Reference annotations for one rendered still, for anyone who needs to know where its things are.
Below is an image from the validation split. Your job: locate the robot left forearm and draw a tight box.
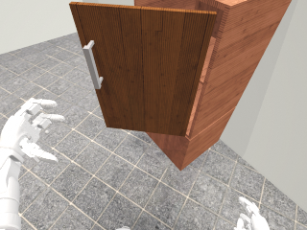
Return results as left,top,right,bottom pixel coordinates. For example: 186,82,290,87
0,148,24,230

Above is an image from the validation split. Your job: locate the right robot hand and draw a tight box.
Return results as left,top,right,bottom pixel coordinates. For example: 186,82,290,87
234,196,271,230

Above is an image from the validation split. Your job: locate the left robot hand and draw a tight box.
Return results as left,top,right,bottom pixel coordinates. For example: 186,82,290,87
0,98,65,164

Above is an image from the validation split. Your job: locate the handle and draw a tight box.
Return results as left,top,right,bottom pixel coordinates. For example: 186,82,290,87
83,40,104,89

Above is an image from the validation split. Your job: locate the cupboard door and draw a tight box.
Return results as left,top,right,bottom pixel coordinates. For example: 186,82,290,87
69,1,217,137

